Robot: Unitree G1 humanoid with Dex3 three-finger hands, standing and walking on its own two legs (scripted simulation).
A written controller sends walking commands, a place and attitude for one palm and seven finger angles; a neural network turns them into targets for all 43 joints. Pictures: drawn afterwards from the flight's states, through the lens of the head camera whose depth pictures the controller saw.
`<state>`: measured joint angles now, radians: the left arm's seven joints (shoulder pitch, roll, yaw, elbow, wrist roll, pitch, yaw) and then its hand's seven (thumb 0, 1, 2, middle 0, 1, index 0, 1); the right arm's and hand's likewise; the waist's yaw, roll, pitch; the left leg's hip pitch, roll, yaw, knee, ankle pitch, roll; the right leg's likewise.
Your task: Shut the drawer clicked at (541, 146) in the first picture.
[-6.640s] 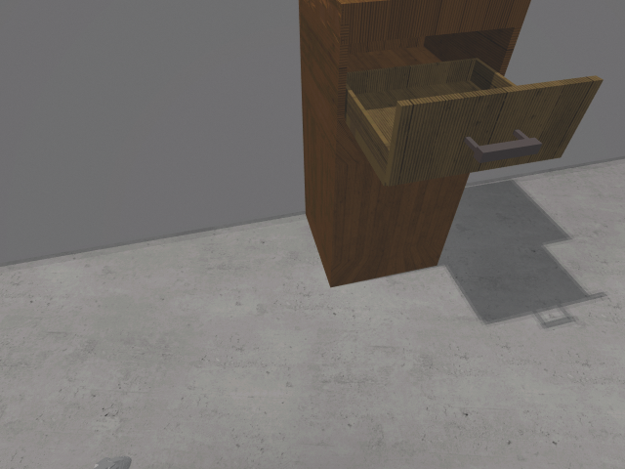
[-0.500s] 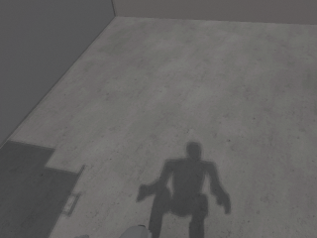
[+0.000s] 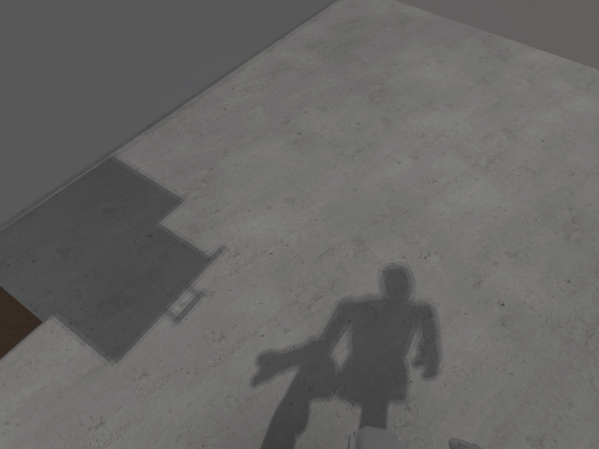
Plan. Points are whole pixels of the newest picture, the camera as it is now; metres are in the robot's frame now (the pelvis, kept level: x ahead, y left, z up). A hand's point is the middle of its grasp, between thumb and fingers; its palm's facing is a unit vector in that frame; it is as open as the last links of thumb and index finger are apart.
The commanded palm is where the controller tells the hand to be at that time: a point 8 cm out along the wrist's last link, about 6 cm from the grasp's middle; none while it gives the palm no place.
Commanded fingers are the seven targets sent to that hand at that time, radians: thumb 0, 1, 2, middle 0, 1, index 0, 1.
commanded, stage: turn to face it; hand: left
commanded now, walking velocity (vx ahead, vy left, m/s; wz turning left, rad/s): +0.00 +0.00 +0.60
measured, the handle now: out of the picture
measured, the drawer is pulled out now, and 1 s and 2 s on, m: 0.30 0.30 0.30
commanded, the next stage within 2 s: take the last steps up to it in 1.52 s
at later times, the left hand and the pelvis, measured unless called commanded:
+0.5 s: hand out of the picture +0.04 +0.17 -0.14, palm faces +0.30 -0.91 -0.29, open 7.4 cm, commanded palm none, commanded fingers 0.00 0.90 0.90 -0.20 -0.30 -0.20 -0.30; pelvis +0.01 -0.05 +0.00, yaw +19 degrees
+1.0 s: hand out of the picture -0.06 +0.25 -0.16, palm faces +0.60 -0.76 -0.24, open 7.4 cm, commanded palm none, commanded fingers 0.00 0.90 0.90 -0.20 -0.30 -0.20 -0.30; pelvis -0.01 +0.01 +0.00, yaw +36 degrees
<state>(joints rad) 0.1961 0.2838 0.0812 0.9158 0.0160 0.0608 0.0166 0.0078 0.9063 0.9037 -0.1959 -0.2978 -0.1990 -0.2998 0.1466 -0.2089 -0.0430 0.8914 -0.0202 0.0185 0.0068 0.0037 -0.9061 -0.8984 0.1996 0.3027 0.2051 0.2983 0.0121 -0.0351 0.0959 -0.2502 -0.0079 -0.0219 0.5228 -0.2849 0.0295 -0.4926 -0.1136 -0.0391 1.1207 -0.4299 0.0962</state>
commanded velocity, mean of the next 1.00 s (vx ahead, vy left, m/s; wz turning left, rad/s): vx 0.00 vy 0.00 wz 0.60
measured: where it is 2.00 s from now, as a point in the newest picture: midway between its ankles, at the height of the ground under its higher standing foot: outside the picture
